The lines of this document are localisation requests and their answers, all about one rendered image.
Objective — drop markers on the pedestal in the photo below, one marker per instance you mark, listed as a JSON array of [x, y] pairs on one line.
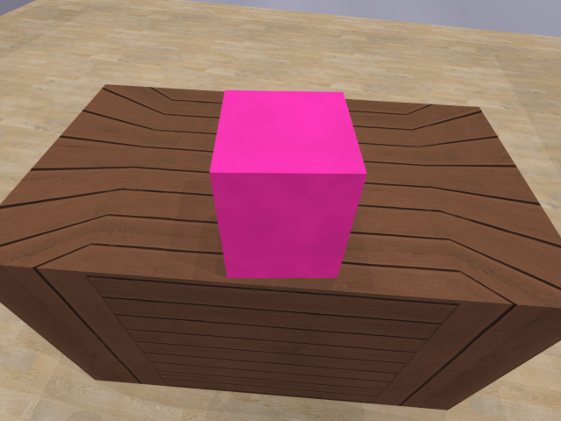
[[451, 278]]

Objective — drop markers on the carton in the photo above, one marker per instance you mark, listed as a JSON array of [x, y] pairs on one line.
[[287, 175]]

